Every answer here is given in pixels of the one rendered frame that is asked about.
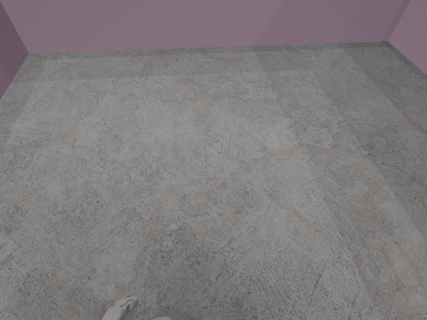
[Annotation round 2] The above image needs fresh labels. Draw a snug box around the left robot hand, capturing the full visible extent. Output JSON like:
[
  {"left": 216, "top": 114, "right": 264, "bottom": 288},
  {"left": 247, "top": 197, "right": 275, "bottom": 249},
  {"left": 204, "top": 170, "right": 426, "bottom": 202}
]
[{"left": 102, "top": 297, "right": 139, "bottom": 320}]

